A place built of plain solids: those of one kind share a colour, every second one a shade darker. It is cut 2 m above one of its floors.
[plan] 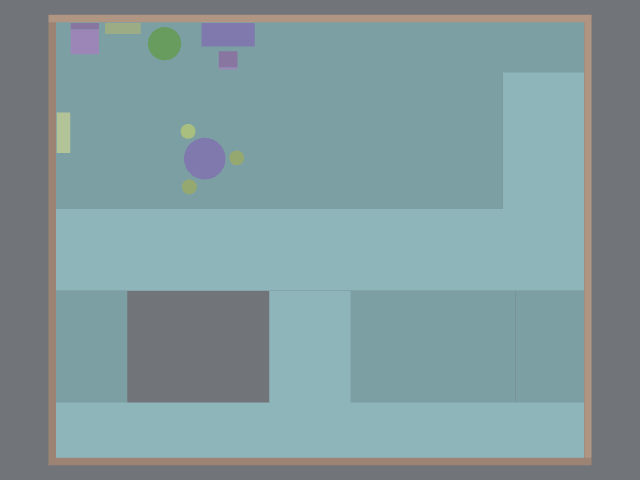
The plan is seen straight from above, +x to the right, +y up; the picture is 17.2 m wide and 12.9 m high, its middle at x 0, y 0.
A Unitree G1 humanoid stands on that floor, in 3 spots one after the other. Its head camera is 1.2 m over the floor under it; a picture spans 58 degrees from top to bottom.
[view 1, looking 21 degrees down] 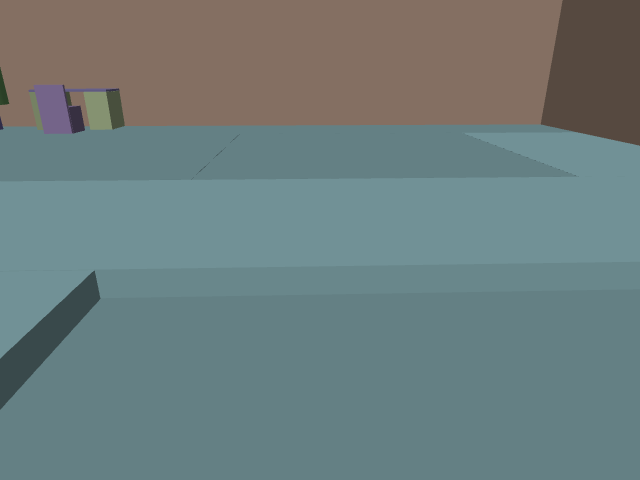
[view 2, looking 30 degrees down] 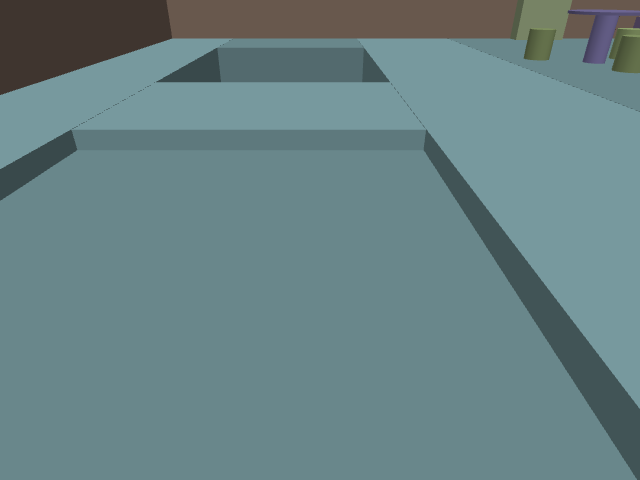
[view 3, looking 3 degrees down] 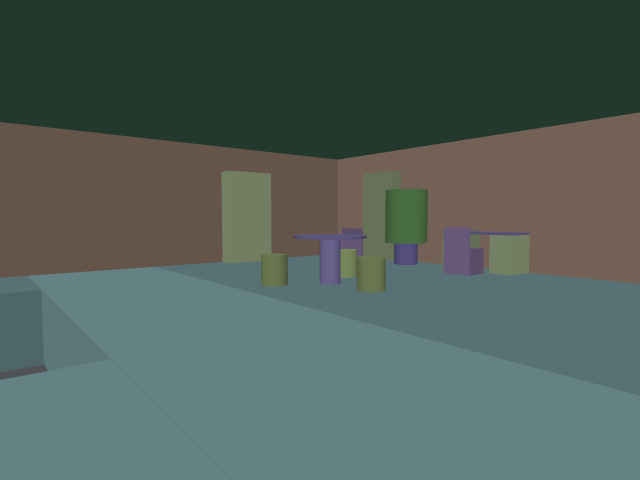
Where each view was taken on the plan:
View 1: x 2.00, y -3.61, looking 88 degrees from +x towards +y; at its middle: floor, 2.85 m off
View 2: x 4.45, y -2.27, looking -180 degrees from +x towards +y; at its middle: floor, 2.40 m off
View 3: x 1.98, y -2.13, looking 141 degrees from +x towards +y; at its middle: table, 6.64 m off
